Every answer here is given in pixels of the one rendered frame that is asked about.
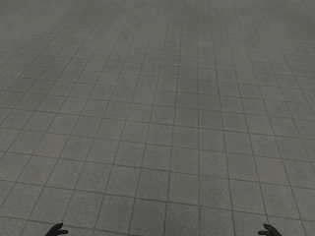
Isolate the robot right hand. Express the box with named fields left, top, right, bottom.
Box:
left=257, top=223, right=282, bottom=236

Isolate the robot left hand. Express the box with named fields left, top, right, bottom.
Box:
left=44, top=222, right=69, bottom=236

